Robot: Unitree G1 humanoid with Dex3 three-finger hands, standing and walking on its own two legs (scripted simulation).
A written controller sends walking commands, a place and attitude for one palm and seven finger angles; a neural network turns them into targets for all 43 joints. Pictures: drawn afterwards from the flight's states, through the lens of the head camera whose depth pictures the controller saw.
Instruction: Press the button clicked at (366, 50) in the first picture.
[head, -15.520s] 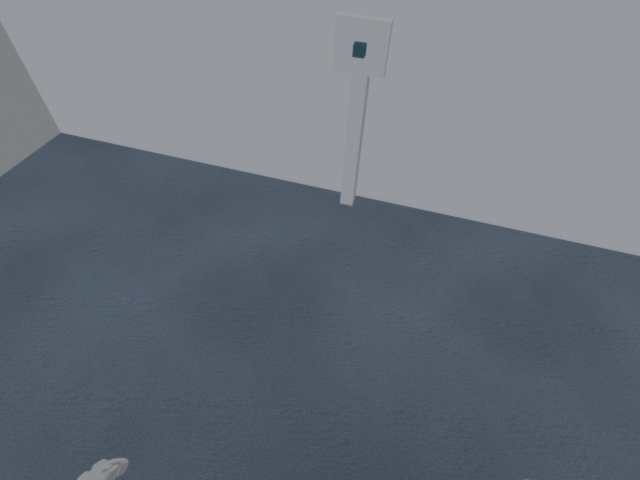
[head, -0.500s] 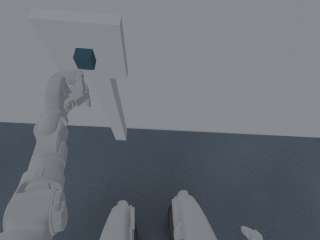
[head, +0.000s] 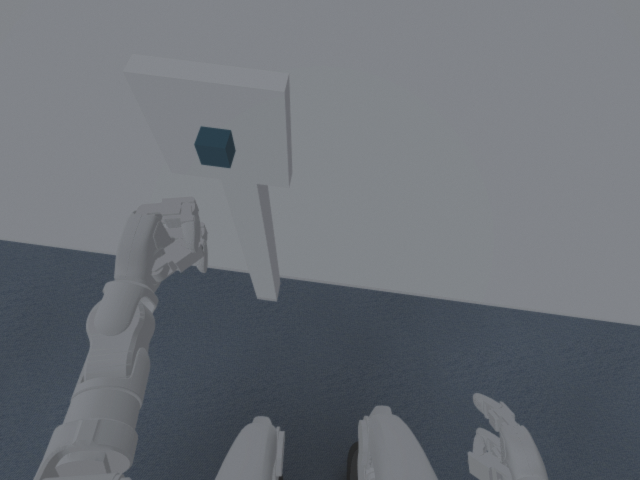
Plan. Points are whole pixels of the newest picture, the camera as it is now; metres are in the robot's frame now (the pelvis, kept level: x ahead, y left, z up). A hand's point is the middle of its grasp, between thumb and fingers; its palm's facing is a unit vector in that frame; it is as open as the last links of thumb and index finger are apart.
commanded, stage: draw the hand back to the body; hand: left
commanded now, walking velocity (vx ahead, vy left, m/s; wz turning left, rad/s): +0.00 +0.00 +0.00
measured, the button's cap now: (216, 145) +0.51 +0.15 +0.06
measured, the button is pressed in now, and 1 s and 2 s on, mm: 0 0 0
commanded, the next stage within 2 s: step back with the hand held close in 1.40 s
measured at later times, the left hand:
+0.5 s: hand (111, 292) +0.28 +0.19 +0.14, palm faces -0.01 -0.99 -0.16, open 3.1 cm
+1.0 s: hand out of the picture +0.23 +0.23 +0.24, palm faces +0.36 -0.85 -0.38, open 3.1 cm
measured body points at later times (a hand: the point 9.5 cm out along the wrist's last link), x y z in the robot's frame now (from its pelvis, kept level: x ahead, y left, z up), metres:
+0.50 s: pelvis +0.01 +0.00 +0.06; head +0.04 +0.00 +0.51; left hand +0.28 +0.24 +0.15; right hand +0.18 -0.24 -0.01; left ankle -0.01 +0.11 -0.63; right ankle +0.04 -0.12 -0.63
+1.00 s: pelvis +0.04 +0.00 +0.10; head +0.02 -0.02 +0.55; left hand +0.20 +0.28 +0.26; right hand +0.23 -0.20 +0.02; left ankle -0.01 +0.11 -0.64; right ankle +0.04 -0.12 -0.64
